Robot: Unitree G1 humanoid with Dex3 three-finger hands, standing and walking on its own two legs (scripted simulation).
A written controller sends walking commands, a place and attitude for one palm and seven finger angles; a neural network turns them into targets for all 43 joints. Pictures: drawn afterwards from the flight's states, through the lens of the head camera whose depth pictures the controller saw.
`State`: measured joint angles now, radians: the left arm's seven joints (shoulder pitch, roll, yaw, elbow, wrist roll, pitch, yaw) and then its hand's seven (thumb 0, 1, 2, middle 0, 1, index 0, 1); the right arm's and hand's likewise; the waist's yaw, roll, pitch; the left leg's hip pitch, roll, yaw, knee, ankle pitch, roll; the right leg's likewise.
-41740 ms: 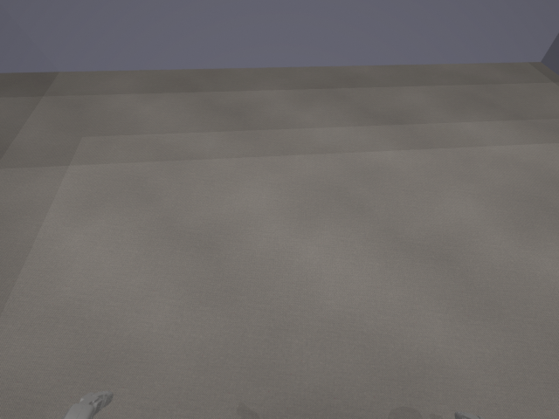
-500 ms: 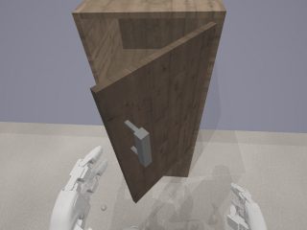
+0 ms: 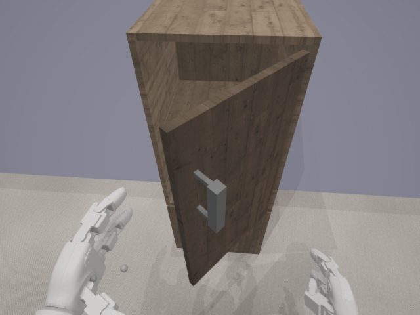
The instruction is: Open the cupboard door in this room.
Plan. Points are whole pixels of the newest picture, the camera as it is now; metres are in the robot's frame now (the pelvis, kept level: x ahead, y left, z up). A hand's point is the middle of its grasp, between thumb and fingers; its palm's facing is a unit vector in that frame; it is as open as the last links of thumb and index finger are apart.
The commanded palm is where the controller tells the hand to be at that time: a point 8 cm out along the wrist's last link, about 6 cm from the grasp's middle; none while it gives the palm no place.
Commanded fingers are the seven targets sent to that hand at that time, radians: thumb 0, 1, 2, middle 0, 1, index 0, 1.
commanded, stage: draw the hand back to the body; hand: left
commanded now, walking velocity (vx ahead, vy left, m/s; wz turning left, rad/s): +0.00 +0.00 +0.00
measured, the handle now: (208, 201) +0.30 +0.03 +0.10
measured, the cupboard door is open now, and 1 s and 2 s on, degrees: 49 49 49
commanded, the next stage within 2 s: step back with the hand held close in 1.14 s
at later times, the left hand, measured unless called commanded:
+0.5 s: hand (51, 231) +0.19 +0.23 +0.17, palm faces +0.34 -0.86 -0.37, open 12.2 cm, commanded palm +0.14 +0.28 +0.19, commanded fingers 0.00 0.48 0.72 -0.19 -0.30 -0.19 -0.30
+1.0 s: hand (44, 205) +0.21 +0.25 +0.19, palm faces +0.44 -0.81 -0.39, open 7.6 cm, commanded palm +0.16 +0.29 +0.22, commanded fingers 0.00 0.90 0.90 -0.20 -0.30 -0.20 -0.30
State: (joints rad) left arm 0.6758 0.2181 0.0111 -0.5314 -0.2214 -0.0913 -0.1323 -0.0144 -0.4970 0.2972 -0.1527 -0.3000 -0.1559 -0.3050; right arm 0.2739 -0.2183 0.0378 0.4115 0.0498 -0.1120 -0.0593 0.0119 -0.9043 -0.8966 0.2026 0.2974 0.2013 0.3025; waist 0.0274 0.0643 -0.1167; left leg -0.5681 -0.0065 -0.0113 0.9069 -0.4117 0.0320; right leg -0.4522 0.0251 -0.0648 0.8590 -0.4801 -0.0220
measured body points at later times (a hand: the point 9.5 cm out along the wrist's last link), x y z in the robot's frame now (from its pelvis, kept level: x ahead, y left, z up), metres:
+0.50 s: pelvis +0.01 +0.01 +0.04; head -0.01 +0.00 +0.48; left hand +0.16 +0.28 +0.19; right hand +0.20 -0.19 -0.04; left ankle +0.03 +0.10 -0.69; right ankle -0.02 -0.11 -0.69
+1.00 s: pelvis +0.02 -0.01 +0.05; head +0.01 -0.04 +0.50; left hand +0.18 +0.29 +0.22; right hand +0.21 -0.24 -0.04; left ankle +0.03 +0.10 -0.69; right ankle -0.02 -0.11 -0.69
